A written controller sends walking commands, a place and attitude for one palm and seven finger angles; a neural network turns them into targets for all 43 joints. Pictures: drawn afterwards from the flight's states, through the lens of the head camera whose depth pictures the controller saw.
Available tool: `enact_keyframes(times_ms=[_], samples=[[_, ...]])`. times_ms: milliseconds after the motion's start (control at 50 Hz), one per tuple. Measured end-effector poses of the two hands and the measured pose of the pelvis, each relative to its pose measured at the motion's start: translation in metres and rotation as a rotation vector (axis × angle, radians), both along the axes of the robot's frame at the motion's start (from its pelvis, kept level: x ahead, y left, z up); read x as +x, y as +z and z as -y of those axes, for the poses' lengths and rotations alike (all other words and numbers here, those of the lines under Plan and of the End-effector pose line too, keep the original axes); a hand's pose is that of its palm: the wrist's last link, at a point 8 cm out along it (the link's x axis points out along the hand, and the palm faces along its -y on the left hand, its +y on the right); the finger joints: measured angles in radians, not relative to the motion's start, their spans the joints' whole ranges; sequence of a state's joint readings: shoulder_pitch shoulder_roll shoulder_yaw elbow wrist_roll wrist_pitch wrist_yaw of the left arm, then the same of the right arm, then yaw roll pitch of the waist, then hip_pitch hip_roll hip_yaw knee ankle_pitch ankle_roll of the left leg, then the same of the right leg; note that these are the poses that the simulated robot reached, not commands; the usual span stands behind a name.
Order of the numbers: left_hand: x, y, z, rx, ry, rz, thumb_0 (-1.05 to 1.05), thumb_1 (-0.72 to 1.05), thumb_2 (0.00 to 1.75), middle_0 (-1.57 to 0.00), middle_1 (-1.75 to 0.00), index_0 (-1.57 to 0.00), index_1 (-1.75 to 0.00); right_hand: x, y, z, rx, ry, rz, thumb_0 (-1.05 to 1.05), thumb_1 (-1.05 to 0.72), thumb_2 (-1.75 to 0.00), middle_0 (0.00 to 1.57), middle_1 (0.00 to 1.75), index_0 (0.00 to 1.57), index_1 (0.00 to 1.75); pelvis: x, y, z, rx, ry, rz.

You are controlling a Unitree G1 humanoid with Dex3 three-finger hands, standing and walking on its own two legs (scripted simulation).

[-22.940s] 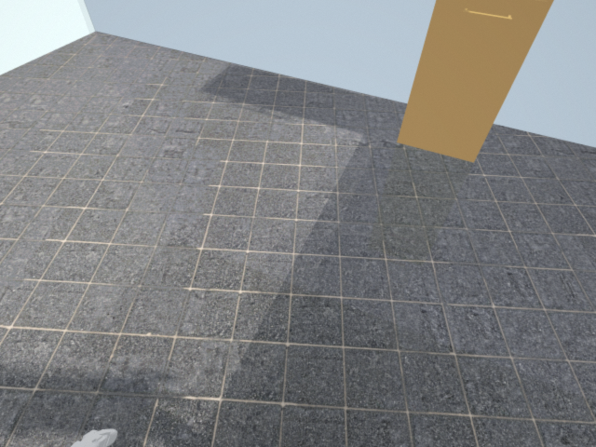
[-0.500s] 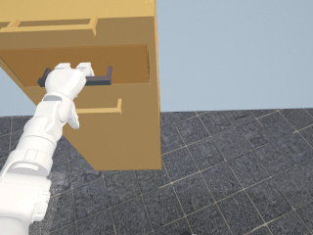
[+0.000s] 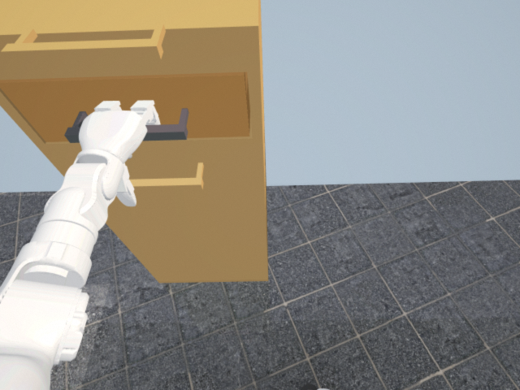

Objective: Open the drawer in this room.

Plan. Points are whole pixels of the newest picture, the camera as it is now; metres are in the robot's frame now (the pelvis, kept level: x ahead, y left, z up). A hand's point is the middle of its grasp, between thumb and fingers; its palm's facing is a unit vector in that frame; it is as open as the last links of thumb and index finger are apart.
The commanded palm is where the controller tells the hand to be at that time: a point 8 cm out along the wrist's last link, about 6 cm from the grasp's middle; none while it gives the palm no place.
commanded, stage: close the thumb around the handle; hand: left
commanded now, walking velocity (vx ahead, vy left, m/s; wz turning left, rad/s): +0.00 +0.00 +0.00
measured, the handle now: (130, 124) +0.51 +0.23 +0.11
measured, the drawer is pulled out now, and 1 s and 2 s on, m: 0.00 0.01 0.09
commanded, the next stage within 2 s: pull the drawer open in 0.56 s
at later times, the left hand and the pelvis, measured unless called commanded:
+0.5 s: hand (126, 154) +0.47 +0.24 +0.08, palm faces -0.03 -0.01 -1.00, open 5.5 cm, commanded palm +0.44 +0.24 +0.14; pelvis +0.01 +0.00 +0.00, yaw +0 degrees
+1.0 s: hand (129, 163) +0.44 +0.22 +0.08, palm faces +0.01 -0.03 -1.00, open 5.5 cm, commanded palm +0.39 +0.23 +0.14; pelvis +0.02 +0.00 +0.00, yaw -1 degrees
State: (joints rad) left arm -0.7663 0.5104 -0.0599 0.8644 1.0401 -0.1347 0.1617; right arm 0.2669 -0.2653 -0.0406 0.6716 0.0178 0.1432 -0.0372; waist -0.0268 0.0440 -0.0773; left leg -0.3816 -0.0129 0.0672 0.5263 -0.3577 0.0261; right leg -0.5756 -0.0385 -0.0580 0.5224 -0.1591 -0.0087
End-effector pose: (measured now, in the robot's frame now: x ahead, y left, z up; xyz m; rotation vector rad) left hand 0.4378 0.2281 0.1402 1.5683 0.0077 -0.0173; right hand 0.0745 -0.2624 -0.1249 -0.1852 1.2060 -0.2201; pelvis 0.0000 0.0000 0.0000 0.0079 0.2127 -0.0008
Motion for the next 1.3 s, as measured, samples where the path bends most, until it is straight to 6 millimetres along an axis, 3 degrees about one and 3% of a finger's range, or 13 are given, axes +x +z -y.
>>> enact_keyframes(times_ms=[140,440,560,880,1140,1300], samples=[[0.006,-0.002,-0.005,0.007,0.036,-0.007,0.0,-0.14,0.45,-0.34,-1.24,-0.34,-1.24,-0.001,-0.001,0.0,0.004,-0.009,-0.003,0.0,-0.91,-0.9,0.2,0.3,0.2,0.3,0.001,0.0,0.0,0.0,-0.005,-0.007],[0.008,-0.006,-0.008,-0.003,0.021,-0.015,0.0,0.63,0.79,-0.4,-1.32,-0.4,-1.32,-0.005,-0.001,0.003,-0.011,-0.013,-0.032,0.0,-0.91,-0.9,0.2,0.3,0.2,0.3,0.005,-0.001,0.0,-0.004,-0.001,-0.017],[0.009,-0.005,-0.008,0.0,0.025,-0.009,0.0,0.8,0.86,-0.41,-1.34,-0.41,-1.34,-0.002,-0.001,0.002,-0.011,-0.007,-0.032,0.0,-0.91,-0.9,0.2,0.3,0.2,0.3,0.006,-0.001,-0.001,-0.005,0.001,-0.018],[-0.006,-0.004,0.001,-0.02,0.012,0.013,0.03,0.79,0.81,-0.37,-1.35,-0.4,-1.35,0.015,-0.002,-0.007,0.04,-0.004,0.012,0.0,-0.91,-0.9,0.2,0.3,0.2,0.3,0.012,0.002,-0.003,-0.006,-0.013,-0.001],[-0.032,-0.003,0.003,-0.036,0.019,0.028,0.03,0.78,0.8,-0.32,-1.35,-0.36,-1.31,0.069,0.009,-0.011,0.056,0.04,0.123,0.01,-0.91,-0.9,0.2,0.3,0.2,0.3,0.026,0.006,-0.003,-0.012,-0.022,0.027],[-0.028,-0.003,-0.002,-0.009,0.02,0.005,0.0,0.77,0.84,-0.36,-1.35,-0.37,-1.33,0.093,0.011,-0.014,0.024,0.106,0.147,0.01,-0.91,-0.9,0.2,0.3,0.2,0.3,0.022,0.005,0.0,-0.011,0.011,0.033]])
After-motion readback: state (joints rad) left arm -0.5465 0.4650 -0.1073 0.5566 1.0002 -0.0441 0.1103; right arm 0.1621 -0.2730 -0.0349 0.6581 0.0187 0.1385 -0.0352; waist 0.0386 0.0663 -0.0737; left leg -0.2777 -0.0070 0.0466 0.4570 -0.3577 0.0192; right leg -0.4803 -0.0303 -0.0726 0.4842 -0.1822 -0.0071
